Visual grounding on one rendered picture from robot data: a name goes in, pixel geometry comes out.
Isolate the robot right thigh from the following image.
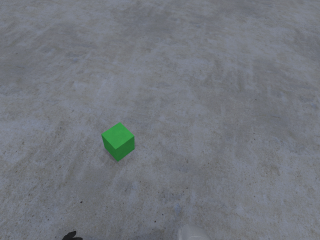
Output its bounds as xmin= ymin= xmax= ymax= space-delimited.
xmin=177 ymin=224 xmax=212 ymax=240

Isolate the carton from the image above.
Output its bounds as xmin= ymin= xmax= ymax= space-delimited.
xmin=101 ymin=122 xmax=135 ymax=162

